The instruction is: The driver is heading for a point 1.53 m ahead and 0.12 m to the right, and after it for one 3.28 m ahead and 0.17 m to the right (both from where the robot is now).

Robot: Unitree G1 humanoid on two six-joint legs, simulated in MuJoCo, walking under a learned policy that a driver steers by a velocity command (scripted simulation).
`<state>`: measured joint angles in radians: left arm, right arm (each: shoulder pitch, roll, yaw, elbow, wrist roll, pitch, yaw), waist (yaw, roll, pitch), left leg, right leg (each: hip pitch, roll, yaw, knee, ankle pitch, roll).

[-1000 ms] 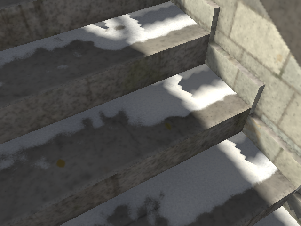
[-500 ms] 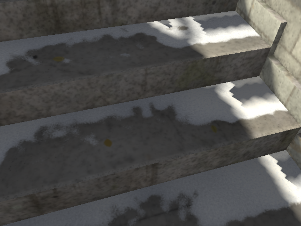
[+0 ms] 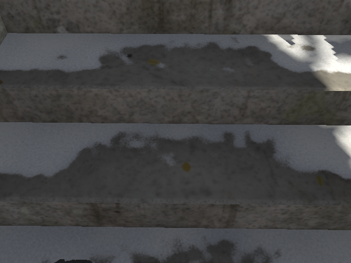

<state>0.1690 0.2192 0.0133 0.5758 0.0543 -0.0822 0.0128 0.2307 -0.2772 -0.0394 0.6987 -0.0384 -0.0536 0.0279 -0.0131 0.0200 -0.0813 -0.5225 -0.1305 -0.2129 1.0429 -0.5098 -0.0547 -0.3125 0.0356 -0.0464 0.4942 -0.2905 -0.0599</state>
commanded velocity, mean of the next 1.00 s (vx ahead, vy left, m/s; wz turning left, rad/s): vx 0.31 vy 0.00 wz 0.18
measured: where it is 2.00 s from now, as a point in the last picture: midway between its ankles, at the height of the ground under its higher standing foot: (126, 98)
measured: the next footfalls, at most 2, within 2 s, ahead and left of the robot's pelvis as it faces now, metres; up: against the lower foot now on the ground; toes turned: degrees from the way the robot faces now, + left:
left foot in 0.44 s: +0.06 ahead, +0.16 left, +0.00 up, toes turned +12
right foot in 0.82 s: +0.40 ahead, +0.03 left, +0.17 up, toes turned +6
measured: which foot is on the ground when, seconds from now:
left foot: up 0.00-0.42, down 0.44-0.84, up 0.86-1.00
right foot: down 0.00-0.46, up 0.48-0.80, down 0.82-1.00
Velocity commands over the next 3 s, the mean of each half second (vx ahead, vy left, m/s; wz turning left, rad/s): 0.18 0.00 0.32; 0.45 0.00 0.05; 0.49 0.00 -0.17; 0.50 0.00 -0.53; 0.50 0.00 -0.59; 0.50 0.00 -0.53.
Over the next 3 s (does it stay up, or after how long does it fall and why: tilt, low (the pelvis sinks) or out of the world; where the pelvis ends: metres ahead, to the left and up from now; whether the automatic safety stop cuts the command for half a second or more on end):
stays up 1.37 -0.06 0.66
